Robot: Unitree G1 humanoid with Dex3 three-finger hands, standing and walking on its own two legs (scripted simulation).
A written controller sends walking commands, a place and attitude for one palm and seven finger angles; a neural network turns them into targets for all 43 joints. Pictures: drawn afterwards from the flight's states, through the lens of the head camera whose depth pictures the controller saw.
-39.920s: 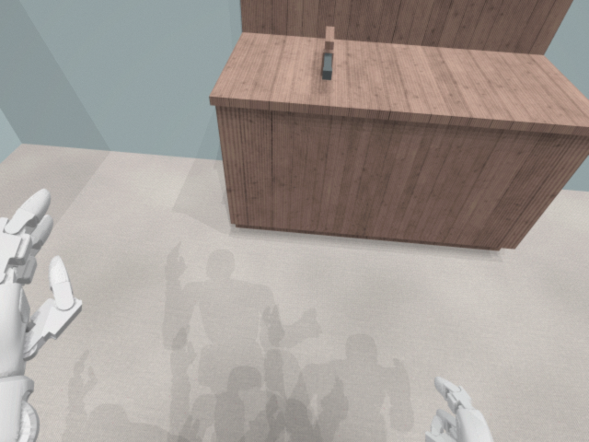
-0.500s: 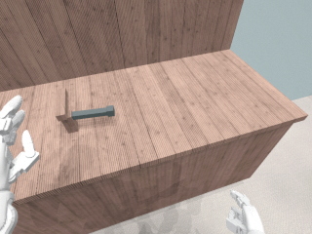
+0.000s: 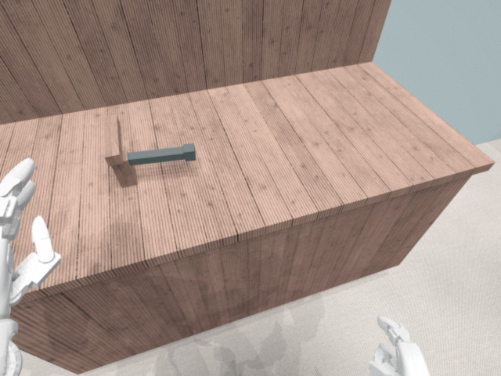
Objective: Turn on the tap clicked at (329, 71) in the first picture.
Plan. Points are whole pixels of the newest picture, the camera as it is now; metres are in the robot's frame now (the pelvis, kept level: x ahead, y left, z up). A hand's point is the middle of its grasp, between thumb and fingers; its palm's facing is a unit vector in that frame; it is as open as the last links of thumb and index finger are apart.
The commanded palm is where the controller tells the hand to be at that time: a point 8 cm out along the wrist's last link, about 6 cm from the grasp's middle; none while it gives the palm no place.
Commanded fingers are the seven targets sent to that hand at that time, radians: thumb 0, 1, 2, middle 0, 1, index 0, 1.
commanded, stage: step back with the hand held close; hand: left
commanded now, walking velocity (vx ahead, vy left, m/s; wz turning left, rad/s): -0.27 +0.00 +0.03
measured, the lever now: (189, 152) +0.56 +0.19 +0.01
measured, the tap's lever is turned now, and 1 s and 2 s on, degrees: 82 82 82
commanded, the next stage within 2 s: stop stepping back and stand still in 0.94 s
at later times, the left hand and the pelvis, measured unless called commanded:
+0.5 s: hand (14, 270) +0.19 +0.27 +0.17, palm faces +0.46 -0.78 -0.41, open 7.4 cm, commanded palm +0.13 +0.29 +0.18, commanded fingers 0.00 0.90 0.90 -0.20 -0.30 -0.20 -0.30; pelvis -0.03 +0.01 +0.00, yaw +0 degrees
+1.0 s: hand out of the picture +0.09 +0.23 +0.14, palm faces +0.34 -0.87 -0.37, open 7.4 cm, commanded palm +0.02 +0.25 +0.18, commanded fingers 0.00 0.90 0.90 -0.20 -0.30 -0.20 -0.30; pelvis -0.15 -0.02 +0.00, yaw -3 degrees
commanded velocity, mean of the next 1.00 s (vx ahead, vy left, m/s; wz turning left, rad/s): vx -0.39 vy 0.00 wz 0.03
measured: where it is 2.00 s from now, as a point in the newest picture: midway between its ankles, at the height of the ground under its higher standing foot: outside the picture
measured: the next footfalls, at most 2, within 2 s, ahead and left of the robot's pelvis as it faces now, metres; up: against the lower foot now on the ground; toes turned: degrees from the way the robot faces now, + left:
right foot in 0.64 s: -0.13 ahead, -0.16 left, +0.00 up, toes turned +0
left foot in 0.92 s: -0.11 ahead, +0.02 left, +0.00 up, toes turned +0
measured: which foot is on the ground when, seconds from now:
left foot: down 0.00-0.74, up 0.76-0.90, down 0.92-1.00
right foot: down 0.00-0.32, up 0.34-0.62, down 0.64-0.94, up 0.96-1.00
